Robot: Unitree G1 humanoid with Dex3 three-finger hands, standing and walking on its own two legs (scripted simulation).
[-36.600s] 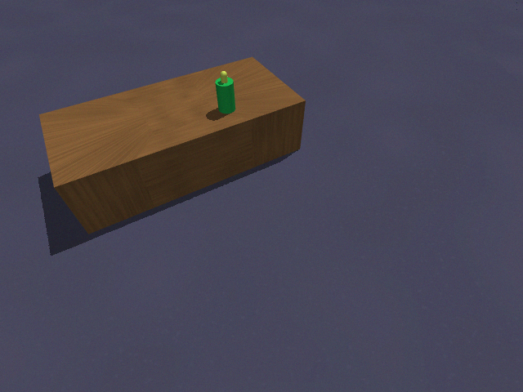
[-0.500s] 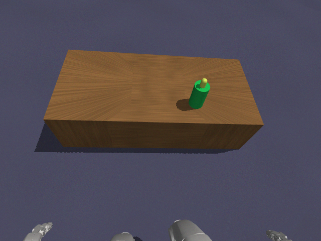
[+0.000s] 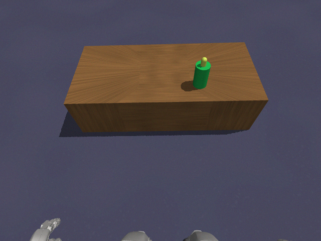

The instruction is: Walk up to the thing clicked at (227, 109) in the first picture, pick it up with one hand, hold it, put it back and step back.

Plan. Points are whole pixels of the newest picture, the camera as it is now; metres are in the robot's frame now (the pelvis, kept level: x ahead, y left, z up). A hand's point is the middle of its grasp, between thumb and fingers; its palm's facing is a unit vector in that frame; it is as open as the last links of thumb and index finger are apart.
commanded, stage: step back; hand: right
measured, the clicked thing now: (201, 71) +1.00 -0.23 -0.33
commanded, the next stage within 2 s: stand in 1.30 s
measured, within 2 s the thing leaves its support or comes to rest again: neither
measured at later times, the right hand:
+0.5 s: hand out of the picture -0.01 -0.30 -0.14, palm faces +0.01 +0.92 -0.39, open 7.4 cm
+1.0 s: hand out of the picture -0.03 -0.27 -0.15, palm faces -0.02 +0.93 -0.36, open 7.4 cm
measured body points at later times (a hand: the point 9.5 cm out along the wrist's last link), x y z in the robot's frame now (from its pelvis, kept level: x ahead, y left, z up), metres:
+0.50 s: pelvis -0.12 -0.03 +0.00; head -0.12 -0.04 +0.45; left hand -0.08 +0.28 -0.12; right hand -0.02 -0.35 -0.11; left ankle -0.07 +0.11 -0.71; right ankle -0.15 -0.16 -0.72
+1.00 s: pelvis -0.11 -0.01 +0.00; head -0.09 -0.01 +0.45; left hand -0.02 +0.31 -0.12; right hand -0.03 -0.32 -0.12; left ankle -0.10 +0.11 -0.72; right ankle -0.15 -0.15 -0.72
